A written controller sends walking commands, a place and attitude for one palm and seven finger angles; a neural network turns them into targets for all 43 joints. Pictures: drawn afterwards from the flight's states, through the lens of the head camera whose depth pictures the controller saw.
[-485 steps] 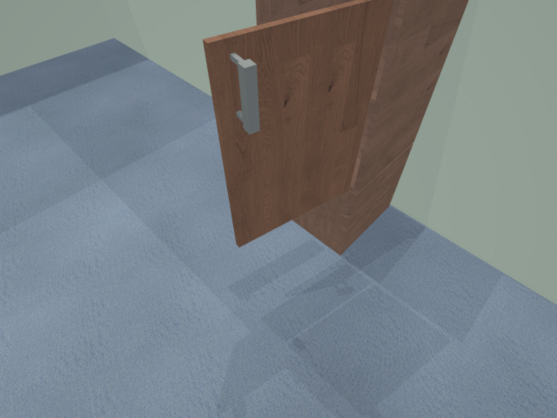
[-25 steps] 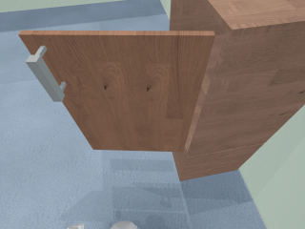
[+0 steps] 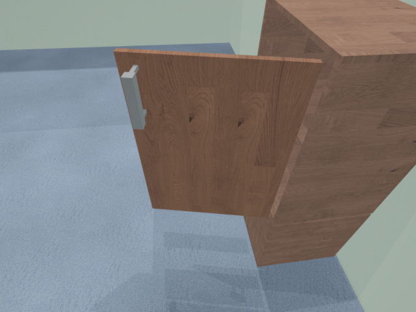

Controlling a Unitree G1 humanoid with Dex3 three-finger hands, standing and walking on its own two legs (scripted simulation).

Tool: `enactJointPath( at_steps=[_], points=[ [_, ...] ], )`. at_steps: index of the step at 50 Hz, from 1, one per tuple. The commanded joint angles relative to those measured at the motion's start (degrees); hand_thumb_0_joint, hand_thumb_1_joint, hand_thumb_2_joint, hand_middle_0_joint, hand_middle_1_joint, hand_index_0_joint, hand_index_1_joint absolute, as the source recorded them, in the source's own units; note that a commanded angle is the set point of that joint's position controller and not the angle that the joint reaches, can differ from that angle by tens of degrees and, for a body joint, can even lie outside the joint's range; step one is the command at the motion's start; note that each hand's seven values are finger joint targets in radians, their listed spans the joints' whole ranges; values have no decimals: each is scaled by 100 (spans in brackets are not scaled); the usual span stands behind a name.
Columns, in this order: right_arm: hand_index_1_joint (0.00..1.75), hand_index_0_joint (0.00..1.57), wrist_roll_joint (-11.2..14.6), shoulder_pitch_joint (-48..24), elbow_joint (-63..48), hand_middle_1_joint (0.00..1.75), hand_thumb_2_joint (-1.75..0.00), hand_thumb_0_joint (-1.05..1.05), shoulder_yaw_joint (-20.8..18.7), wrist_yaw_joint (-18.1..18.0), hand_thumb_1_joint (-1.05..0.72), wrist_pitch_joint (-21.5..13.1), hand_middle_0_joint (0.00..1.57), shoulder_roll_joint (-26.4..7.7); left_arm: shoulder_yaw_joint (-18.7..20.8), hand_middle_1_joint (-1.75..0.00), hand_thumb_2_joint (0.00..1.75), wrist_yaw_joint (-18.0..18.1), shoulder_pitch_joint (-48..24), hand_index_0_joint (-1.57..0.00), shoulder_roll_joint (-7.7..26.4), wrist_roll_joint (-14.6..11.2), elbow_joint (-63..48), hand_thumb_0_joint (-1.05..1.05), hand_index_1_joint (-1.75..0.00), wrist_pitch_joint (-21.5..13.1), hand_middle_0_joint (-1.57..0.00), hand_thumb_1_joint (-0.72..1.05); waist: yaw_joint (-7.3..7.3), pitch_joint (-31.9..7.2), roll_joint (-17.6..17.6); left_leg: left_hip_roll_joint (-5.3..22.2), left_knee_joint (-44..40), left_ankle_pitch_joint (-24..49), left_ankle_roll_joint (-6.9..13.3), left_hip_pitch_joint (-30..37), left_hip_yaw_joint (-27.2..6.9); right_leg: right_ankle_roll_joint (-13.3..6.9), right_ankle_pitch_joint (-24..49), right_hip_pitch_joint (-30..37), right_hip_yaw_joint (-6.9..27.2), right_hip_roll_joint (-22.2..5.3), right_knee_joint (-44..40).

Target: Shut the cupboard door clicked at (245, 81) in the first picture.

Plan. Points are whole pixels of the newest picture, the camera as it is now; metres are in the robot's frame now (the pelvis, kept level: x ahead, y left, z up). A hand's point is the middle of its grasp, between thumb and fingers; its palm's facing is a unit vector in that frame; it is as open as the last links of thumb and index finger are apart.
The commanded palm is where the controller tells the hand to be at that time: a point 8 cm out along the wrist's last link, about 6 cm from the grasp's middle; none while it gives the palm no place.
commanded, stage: come to a stop and stand still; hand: left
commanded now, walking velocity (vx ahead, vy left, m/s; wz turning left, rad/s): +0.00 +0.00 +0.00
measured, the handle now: (137, 97) +0.51 +0.20 +0.16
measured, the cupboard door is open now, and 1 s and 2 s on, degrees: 77 77 77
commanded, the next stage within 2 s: look again from close up in 1.36 s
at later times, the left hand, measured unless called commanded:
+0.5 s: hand out of the picture -0.07 +0.19 -0.19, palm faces +0.08 -0.99 -0.15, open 7.4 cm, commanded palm none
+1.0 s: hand out of the picture -0.12 +0.20 -0.18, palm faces +0.05 -0.99 -0.13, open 7.4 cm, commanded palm none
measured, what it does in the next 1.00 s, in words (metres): walks backwards: right foot, then left foot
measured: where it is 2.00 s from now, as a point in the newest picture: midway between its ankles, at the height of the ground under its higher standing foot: outside the picture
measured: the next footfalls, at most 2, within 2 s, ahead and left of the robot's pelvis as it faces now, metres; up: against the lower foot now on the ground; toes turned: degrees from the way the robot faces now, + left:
right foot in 0.70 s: -0.11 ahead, -0.06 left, +0.00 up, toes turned -3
left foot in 0.92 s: -0.03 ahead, +0.14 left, +0.00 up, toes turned +1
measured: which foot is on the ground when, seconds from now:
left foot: down 0.00-0.72, up 0.74-0.90, down 0.92-1.00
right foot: down 0.00-0.42, up 0.44-0.68, down 0.70-1.00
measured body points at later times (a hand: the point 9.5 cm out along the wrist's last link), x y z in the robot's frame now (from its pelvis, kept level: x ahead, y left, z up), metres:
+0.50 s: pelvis -0.06 +0.02 -0.01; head -0.08 +0.05 +0.44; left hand -0.07 +0.24 -0.18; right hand -0.05 -0.23 -0.15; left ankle +0.04 +0.06 -0.73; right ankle +0.00 -0.14 -0.70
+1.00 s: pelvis -0.11 +0.05 +0.01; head -0.10 +0.07 +0.46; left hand -0.12 +0.25 -0.16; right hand -0.13 -0.18 -0.14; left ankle -0.07 +0.13 -0.73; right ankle -0.15 -0.06 -0.73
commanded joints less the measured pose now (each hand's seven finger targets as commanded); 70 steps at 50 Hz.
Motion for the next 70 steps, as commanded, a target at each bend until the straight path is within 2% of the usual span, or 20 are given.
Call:
enactJointPath(
  at_steps=[1, 10, 15, 18, 20, 21, 22, 26, 31, 33, 34, 35, 36, 37, 39, 43, 45, 47, 59, 70],
  points=[
    [30, 20, -15, -106, -403, 30, -90, 0, -280, -20, -90, -45, 20, -1008, 84, -30, 90, 2, 608, -20, 408, 23, -250, 0, -30, -89, -20, 90, 135, 350, 249, 1030, -2016, -2262, -4, -1357, -1443, -138, -337, 378, -185, 225, 96],
    [30, 20, 6, -49, -219, 30, -90, 0, -323, 20, -90, 94, 20, -959, 117, -30, 90, 3, 1090, -20, 398, 28, -114, 0, -30, -158, -20, 90, 99, 396, -189, 607, -1488, -2268, -146, -1208, -1157, -280, -1213, -193, 441, 225, -603],
    [30, 20, 8, 884, 174, 30, -90, 0, -340, -43, -90, 152, 20, -637, 204, -30, 90, 24, 290, -20, 641, -23, -192, 0, -30, -220, -20, 90, -517, 227, -1059, -27, 543, -746, -378, 725, -519, -605, -2475, -2230, 1556, -487, -1937],
    [30, 20, 14, 1535, 452, 30, -90, 0, -353, -79, -90, 96, 20, -514, 318, -30, 90, 49, -259, -20, 644, -31, -271, 0, -30, -182, -20, 90, -766, -46, -1041, 50, 654, -375, -403, 1402, -498, -535, -1962, -2600, 1206, -434, -1599],
    [30, 20, -23, 1450, 411, 30, -90, 0, -352, -98, -90, -51, 20, -713, 276, -30, 90, 31, 22, -20, 429, -75, -233, 0, -30, -163, -20, 90, -619, 194, 302, 694, -1150, -1495, -286, 555, -1507, -231, -1682, -2215, 586, 316, 25],
    [30, 20, -44, 1061, 298, 30, -90, 0, -382, -136, -90, -106, 20, -937, 287, -30, 90, 50, 453, -20, 253, -120, -117, 0, -30, -104, -20, 90, -312, 391, 1360, 1443, -2402, -2836, -173, -789, -2614, -49, -1016, -1282, 101, 739, 1347],
    [30, 20, -12, 554, 163, 30, -90, 0, -368, -146, -90, -83, 20, -1001, 288, -30, 90, 71, 843, -20, 197, -73, 39, 0, -30, -24, -20, 90, 12, 508, 1417, 1659, -2840, -3261, -59, -1713, -2924, -119, -722, -670, 313, 615, 2275],
    [30, 20, -30, -38, 75, 30, -90, 0, -280, -137, -90, -86, 20, -828, 305, -30, 90, 35, 1345, -20, 102, 3, 311, 0, -30, 95, -20, 90, 386, 632, 508, 1367, -2978, -2503, -135, -2359, -2293, -148, -453, -324, 109, 554, 3396],
    [30, 20, -69, 763, 414, 30, -90, 0, -314, -208, -90, -2, 20, -700, 240, -30, 90, 23, 1646, -20, 22, -77, 341, 0, -30, 68, -20, 90, 67, 232, 591, 1174, -3064, -1612, -358, -359, -1918, -335, -1548, 289, -539, 636, 70],
    [30, 20, -35, 1023, 572, 30, -90, 0, -372, -184, -90, 80, 20, -777, 233, -30, 90, 37, 1961, -20, -9, -95, 439, 0, -30, 60, -20, 90, 64, 309, 202, 893, -2771, -1196, -697, -246, -1582, -444, -930, 972, -579, 699, -1647],
    [30, 20, 30, 1100, 616, 30, -90, 0, -370, -156, -90, 126, 20, -665, 226, -30, 90, 79, 1910, -20, 22, -87, 415, 0, -30, 32, -20, 90, 35, 417, -296, 597, -2226, -891, -894, -593, -1147, -617, -589, 1240, -139, 381, -2062],
    [30, 20, 95, 1187, 628, 30, -90, 0, -329, -159, -90, 153, 20, -387, 227, -30, 90, 131, 1604, -20, 221, -35, 301, 0, -30, -27, -20, 90, -104, 418, -1068, 143, -1006, -549, -864, -661, -613, -905, -1013, 790, 877, -472, -2431],
    [30, 20, 66, 1205, 586, 30, -90, 0, -352, -170, -90, 178, 20, -290, 265, -30, 90, 164, 927, -20, 459, 24, 45, 0, -30, -49, -20, 90, -312, 670, -1535, -122, 611, -300, -733, -219, -472, -1353, -1460, -512, 1368, -1261, -2764],
    [30, 20, 23, 1307, 505, 30, -90, 0, -430, -124, -90, 191, 20, -484, 295, -30, 90, 189, 63, -20, 602, 40, -311, 0, -30, -88, -20, 90, -605, 696, -1197, -105, 1972, -374, -659, -222, -666, -1460, -935, -1067, 1227, -1475, -2748],
    [30, 20, 43, 1163, 612, 30, -90, 0, -365, -27, -90, 128, 20, -431, 150, -30, 90, 168, -317, -20, 218, -66, -376, 0, -30, -336, -20, 90, -556, 835, -752, 165, 2013, -33, -539, -708, -702, -1144, -260, -816, 666, -862, -2460],
    [30, 20, 74, 732, 450, 30, -90, 0, -220, -76, -90, -59, 20, -175, 132, -30, 90, 97, 612, -20, 320, -24, 14, 0, -30, -386, -20, 90, -138, 737, -502, 281, -167, -359, -470, -660, -407, -1097, 1444, 404, 761, -918, -1522],
    [30, 20, 89, 899, 668, 30, -90, 0, -149, -109, -90, -159, 20, -120, 100, -30, 90, 51, 689, -20, 227, -69, 126, 0, -30, -349, -20, 90, -92, 527, -266, 323, -1141, 795, -399, 268, -573, -618, 1384, 257, 413, -418, -1016],
    [30, 20, 68, 904, 717, 30, -90, 0, -122, -190, -90, -254, 20, -402, 58, -30, 90, 34, 869, -20, 44, -130, 203, 0, -30, -332, -20, 90, 63, 214, 220, 941, -1068, 1637, -172, 348, -1097, -327, 749, 297, 275, -90, -1082],
    [30, 20, 74, 635, 992, 30, -90, 0, -127, -189, -90, -193, 20, -541, 3, -30, 90, 17, 841, -20, -31, -69, 594, 0, -30, -237, -20, 90, 24, 427, 238, 963, -2285, -914, -207, -160, -1695, -202, 57, 519, 23, -28, -1132],
    [30, 20, 86, 652, 1045, 30, -90, 0, -91, -152, -90, -191, 20, -522, -26, -30, 90, 30, 975, -20, -13, -61, 674, 0, -30, -333, -20, 90, -43, 307, -131, 795, -1975, -206, -223, 193, -1329, -244, 180, 325, 204, -174, -1439]
  ],
)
